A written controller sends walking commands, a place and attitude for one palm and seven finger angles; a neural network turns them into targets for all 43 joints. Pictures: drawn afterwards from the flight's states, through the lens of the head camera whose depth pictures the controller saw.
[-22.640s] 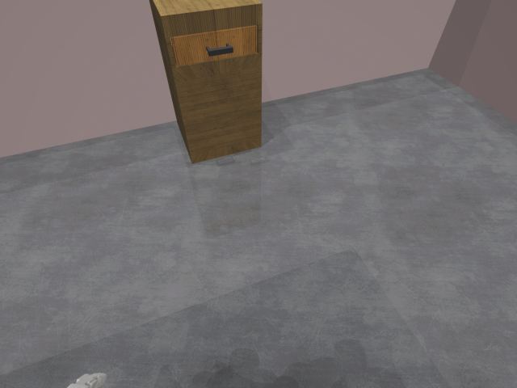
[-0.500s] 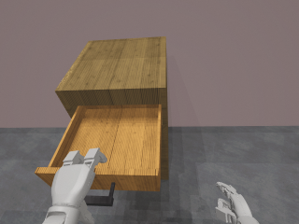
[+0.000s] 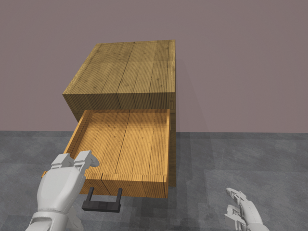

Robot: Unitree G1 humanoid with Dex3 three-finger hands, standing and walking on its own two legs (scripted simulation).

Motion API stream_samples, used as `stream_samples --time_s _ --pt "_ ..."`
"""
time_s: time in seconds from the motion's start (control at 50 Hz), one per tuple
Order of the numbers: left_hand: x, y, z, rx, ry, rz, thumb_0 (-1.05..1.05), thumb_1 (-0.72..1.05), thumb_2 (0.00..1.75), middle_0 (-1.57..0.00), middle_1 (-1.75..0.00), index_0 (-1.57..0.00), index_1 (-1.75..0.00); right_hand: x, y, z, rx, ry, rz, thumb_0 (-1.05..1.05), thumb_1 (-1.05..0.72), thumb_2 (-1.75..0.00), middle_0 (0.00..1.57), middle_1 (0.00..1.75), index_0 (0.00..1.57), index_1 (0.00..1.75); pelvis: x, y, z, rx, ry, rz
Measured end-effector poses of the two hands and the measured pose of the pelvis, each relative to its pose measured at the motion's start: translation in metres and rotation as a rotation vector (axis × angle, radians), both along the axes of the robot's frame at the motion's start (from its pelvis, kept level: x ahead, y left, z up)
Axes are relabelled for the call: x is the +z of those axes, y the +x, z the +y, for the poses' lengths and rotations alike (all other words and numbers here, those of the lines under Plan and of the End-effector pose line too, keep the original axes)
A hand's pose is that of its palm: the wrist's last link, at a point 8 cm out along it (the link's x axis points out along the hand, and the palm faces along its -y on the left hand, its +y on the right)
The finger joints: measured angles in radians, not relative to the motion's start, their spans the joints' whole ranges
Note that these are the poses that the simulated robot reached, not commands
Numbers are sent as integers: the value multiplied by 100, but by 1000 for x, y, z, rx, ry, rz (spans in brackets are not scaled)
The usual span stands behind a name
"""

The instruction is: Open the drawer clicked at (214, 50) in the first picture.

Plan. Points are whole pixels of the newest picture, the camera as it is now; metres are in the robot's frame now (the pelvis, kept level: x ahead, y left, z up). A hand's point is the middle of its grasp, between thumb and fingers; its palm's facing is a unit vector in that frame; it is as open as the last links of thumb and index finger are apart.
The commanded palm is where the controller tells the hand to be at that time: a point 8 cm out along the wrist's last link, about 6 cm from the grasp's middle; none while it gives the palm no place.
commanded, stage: draw the hand back to the body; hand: left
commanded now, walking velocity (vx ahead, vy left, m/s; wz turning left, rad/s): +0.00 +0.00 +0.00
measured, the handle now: (103, 198) +0.23 +0.21 -0.10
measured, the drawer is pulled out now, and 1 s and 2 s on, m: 0.30 0.30 0.30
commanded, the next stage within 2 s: step back with the hand held close in 1.20 s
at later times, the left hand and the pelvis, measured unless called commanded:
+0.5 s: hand (63, 170) +0.20 +0.21 +0.15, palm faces +0.30 -0.89 -0.34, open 12.9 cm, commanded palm +0.15 +0.26 +0.17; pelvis +0.02 +0.00 +0.02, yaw +2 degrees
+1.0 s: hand (35, 159) +0.20 +0.25 +0.18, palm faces +0.42 -0.81 -0.41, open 8.6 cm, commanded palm +0.14 +0.29 +0.20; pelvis +0.03 +0.01 +0.02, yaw +3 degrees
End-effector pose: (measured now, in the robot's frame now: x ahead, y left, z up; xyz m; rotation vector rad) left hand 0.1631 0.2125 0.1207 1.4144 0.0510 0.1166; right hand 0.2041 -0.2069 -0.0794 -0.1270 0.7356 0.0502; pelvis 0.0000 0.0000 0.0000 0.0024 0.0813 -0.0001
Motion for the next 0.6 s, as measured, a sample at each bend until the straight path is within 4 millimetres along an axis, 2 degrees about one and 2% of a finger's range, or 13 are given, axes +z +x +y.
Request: stream_samples --time_s 0.22,0.3,0.36,0.44,0.6 --pt "19 -5 22 24 28 -15 0 -49 30 -32 -120 -32 -120 4 7 8 16 -12 -6 1 -90 -90 20 30 20 30 3 1 3 12 -6 -13" --pt "17 -6 26 115 -689 -102 -1 -47 31 -31 -119 -32 -119 16 4 13 -21 -14 -85 1 -91 -90 20 30 20 30 8 3 4 24 -3 -69" --pt "22 -7 23 111 -947 -174 -1 -42 33 -31 -116 -31 -116 25 -1 15 -33 -38 -127 1 -90 -90 20 30 20 30 12 9 3 32 0 -86" --pt "37 -6 28 75 -1031 -248 -1 -33 37 -30 -110 -30 -110 29 -5 14 -35 -60 -133 1 -90 -90 20 30 20 30 16 14 2 41 -1 -94" --pt "53 -3 50 101 -991 -284 -1 -9 48 -28 -94 -28 -94 25 -3 4 -58 -74 -94 1 -90 -90 20 30 20 30 21 20 5 39 -2 -88"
